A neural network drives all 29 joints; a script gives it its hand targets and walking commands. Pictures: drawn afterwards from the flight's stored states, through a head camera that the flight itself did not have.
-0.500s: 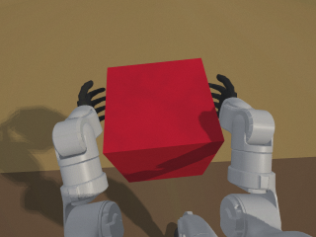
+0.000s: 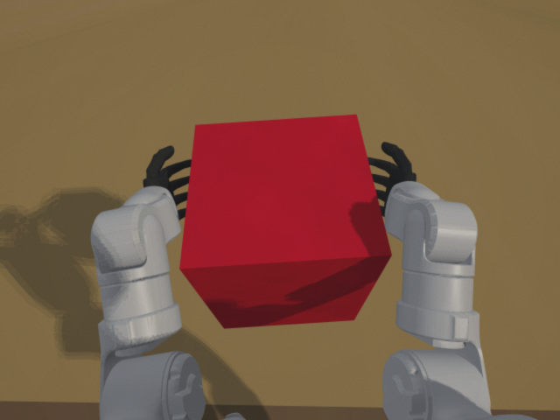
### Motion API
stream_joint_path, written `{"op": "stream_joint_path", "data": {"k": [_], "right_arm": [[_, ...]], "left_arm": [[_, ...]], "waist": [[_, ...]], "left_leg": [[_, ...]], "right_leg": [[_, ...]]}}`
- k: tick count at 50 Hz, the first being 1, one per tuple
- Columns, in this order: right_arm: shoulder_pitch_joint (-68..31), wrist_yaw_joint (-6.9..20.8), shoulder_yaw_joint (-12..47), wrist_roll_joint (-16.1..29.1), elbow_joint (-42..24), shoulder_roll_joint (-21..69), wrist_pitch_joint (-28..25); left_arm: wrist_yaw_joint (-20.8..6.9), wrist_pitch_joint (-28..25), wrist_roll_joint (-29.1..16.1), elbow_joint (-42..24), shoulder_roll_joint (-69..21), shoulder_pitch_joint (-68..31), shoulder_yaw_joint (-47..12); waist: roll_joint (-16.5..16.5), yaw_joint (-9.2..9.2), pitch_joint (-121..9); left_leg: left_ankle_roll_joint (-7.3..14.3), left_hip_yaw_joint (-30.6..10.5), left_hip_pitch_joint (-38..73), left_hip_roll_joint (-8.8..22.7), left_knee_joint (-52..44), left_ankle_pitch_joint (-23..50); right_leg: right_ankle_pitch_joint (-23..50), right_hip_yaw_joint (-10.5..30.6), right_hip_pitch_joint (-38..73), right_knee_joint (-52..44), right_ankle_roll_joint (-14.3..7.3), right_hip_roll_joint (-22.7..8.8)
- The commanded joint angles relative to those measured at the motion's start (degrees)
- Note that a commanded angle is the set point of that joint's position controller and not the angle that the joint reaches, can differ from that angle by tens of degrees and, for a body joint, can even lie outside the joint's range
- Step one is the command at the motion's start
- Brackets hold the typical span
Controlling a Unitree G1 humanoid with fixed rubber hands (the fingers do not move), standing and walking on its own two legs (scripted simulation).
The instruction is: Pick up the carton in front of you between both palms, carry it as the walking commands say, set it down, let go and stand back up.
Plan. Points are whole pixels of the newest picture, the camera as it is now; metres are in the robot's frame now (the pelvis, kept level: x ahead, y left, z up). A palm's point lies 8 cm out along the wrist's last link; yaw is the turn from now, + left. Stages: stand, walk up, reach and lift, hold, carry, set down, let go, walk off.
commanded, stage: carry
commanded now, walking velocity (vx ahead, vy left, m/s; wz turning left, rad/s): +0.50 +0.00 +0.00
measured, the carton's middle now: (283, 233) +0.36 -0.01 +0.08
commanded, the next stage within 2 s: none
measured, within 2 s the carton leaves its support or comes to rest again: neither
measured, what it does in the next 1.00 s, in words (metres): climbs: right foot, then left foot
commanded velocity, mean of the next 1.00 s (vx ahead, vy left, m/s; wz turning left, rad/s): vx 0.50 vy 0.00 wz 0.00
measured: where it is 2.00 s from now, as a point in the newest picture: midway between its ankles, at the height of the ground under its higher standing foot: (274, 234)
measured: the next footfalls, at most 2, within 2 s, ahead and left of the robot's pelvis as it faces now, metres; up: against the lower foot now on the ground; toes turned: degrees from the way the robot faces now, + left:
right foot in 0.32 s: +0.39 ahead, -0.12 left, +0.03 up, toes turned -7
left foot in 0.74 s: +0.66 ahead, +0.08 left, +0.03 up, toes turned +7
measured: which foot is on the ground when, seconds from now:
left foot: down 0.00-0.36, up 0.38-0.72, down 0.74-1.00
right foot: up 0.00-0.30, down 0.32-0.74, up 0.76-1.00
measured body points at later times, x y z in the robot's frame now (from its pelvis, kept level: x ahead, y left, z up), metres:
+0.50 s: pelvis +0.32 -0.04 +0.06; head +0.34 -0.04 +0.51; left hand +0.67 +0.15 +0.20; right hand +0.70 -0.15 +0.19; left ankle +0.26 +0.08 -0.56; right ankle +0.35 -0.11 -0.66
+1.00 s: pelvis +0.64 +0.01 +0.09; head +0.67 +0.03 +0.54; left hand +1.00 +0.15 +0.18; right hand +0.98 -0.16 +0.18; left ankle +0.62 +0.08 -0.66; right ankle +0.68 -0.13 -0.59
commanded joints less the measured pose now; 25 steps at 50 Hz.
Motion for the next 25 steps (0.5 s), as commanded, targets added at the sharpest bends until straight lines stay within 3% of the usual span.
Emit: {"op": "stream_joint_path", "data": {"k": [1, 2, 4, 6, 8, 10, 12, 13, 14, 15, 16, 17, 18, 19, 20, 21, 22, 23, 25], "right_arm": [[-37.5, 1.5, 34.9, 14.9, -6.1, 42.1, 0.5], [-42.1, 2.4, 37.5, 18.4, -8.7, 44.9, 0.0], [-48.5, 3.8, 40.3, 23.1, -11.9, 48.3, -1.0], [-49.9, 4.5, 40.9, 25.2, -12.9, 48.8, -1.7], [-49.2, 4.5, 40.4, 25.9, -12.4, 47.5, -1.7], [-45.9, 4.2, 38.9, 24.8, -9.7, 45.6, -1.1], [-42.2, 3.8, 36.8, 22.4, -6.4, 43.9, -0.2], [-40.6, 3.6, 35.6, 21.1, -4.7, 43.3, 0.3], [-39.1, 3.5, 34.6, 19.6, -3.2, 42.5, 0.7], [-38.0, 3.3, 33.5, 18.3, -1.9, 41.8, 1.2], [-36.4, 3.1, 32.7, 17.0, -0.5, 41.4, 1.6], [-36.5, 2.9, 31.5, 15.7, -0.5, 40.6, 1.9], [-37.7, 2.7, 30.3, 14.2, -1.3, 40.6, 2.1], [-38.8, 2.4, 29.5, 13.1, -0.4, 40.5, 2.2], [-37.3, 2.2, 28.5, 11.8, 0.5, 41.1, 2.1], [-37.0, 2.1, 27.5, 10.6, 0.5, 42.0, 1.7], [-37.2, 1.9, 26.9, 9.2, 0.2, 42.8, 1.3], [-37.2, 1.5, 26.6, 8.1, -0.5, 42.9, 0.8], [-38.2, 0.9, 27.3, 7.4, -2.6, 42.4, -0.3]], "left_arm": [[-1.0, 1.5, -6.8, -2.8, -43.8, -33.1, -29.3], [-0.9, 1.3, -5.5, -2.1, -44.5, -32.2, -28.5], [-0.8, 0.5, -3.7, -2.4, -45.4, -32.7, -28.2], [-0.5, -0.3, -2.9, -3.8, -44.8, -34.1, -28.6], [0.0, -0.5, -2.5, -5.0, -43.5, -34.9, -29.1], [0.2, 0.1, -2.3, -4.8, -42.0, -33.8, -29.5], [0.1, 1.0, -2.3, -3.7, -40.9, -32.5, -29.6], [-0.2, 1.5, -2.6, -2.9, -40.9, -32.3, -29.8], [-0.5, 1.9, -3.1, -1.9, -41.2, -32.2, -30.0], [-0.9, 2.2, -3.6, -0.5, -41.8, -32.0, -30.3], [-1.1, 2.5, -4.0, 1.1, -42.2, -32.0, -30.3], [-1.0, 2.5, -4.0, 2.9, -42.1, -30.1, -30.1], [-1.0, 2.3, -4.3, 2.1, -42.7, -31.0, -30.2], [-1.3, 2.4, -5.4, 1.4, -44.2, -32.0, -30.6], [-1.8, 2.3, -7.9, -0.9, -46.3, -36.1, -32.8], [-2.5, 1.7, -10.8, -3.5, -49.3, -40.5, -35.3], [-3.1, 1.0, -13.5, -6.0, -52.0, -44.4, -37.2], [-3.5, 0.3, -15.8, -8.3, -53.5, -47.1, -38.9], [-4.2, -0.9, -18.8, -10.1, -54.4, -49.2, -40.4]], "waist": [[2.7, -3.6, -28.4], [0.1, -3.11, -27.0], [2.8, -1.2, -27.2], [5.4, -1.13, -25.8], [5.9, -1.56, -24.1], [6.8, -1.9, -22.4], [8.7, -1.39, -20.6], [9.7, -0.88, -20.1], [10.4, 0.39, -20.4], [9.7, 2.84, -22.0], [7.1, 5.35, -25.6], [1.7, 8.18, -30.9], [-11.7, 8.34, -30.8], [-9.9, 7.8, -26.9], [-5.2, 8.19, -27.3], [-0.1, 7.78, -26.3], [0.4, 6.83, -25.2], [-1.2, 5.96, -24.8], [-3.3, 5.53, -24.9]], "left_leg": [[14.7, -42.3, 48.8, 19.4, -18.6, 19.7], [12.6, -37.3, 45.6, 18.3, -17.1, 22.8], [8.8, -30.1, 42.2, 16.2, -19.4, 14.1], [8.9, -27.6, 40.5, 16.2, -22.0, 10.3], [10.0, -24.4, 40.1, 16.4, -24.4, 9.8], [8.8, -18.5, 36.5, 15.5, -26.2, 11.2], [6.9, -13.0, 32.5, 13.9, -27.3, 13.0], [6.0, -11.3, 31.3, 13.6, -26.6, 15.6], [4.9, -9.6, 30.4, 13.3, -23.6, 23.5], [3.1, -5.9, 29.1, 12.3, -16.6, 33.8], [0.6, -1.7, 25.5, 10.5, -6.0, 43.0], [-2.6, -0.6, 12.5, 6.5, 7.5, 36.7], [-4.1, -2.9, -1.6, 0.4, 23.6, 12.1], [-2.6, -8.7, -10.2, -3.2, 35.0, -4.3], [-1.4, -12.1, -13.1, -0.6, 41.7, -5.0], [-1.1, -12.8, -14.3, 1.4, 41.6, -3.4], [-1.0, -12.7, -14.6, 2.7, 38.0, -1.7], [-1.2, -12.5, -13.1, 3.5, 33.8, -0.3], [-1.7, -10.9, -10.7, 3.3, 27.1, 0.2]], "right_leg": [[2.4, 3.4, -32.6, 29.5, -1.1, 4.3], [3.0, 3.7, -33.5, 28.3, -2.1, 2.8], [5.3, 3.6, -30.9, 21.3, -3.2, 1.3], [5.1, 1.6, -30.7, 17.1, -3.4, 1.1], [6.4, 0.3, -31.8, 10.0, -2.9, 0.1], [8.6, -1.0, -26.3, -1.8, -2.5, -0.5], [10.0, -6.2, -18.2, -12.3, -2.3, 1.8], [11.6, -9.4, -13.9, -15.6, -2.5, 3.5], [13.1, -12.1, -8.2, -18.2, -2.9, 5.5], [15.9, -14.8, 0.1, -22.6, -3.3, 7.8], [15.4, -14.9, 12.7, -24.9, -4.8, 8.8], [4.5, 1.9, 27.9, -26.7, -9.0, 2.1], [5.7, 29.7, 32.6, -34.3, -14.8, -11.9], [25.0, 39.1, 32.0, -37.8, -18.2, -15.4], [35.3, 34.1, 31.8, -33.7, -19.3, -16.4], [39.9, 28.4, 29.2, -31.6, -17.8, -15.7], [36.1, 24.2, 26.2, -32.1, -15.2, -14.3], [32.0, 21.1, 23.8, -33.2, -13.1, -12.9], [30.6, 17.0, 21.3, -34.9, -12.2, -12.2]]}}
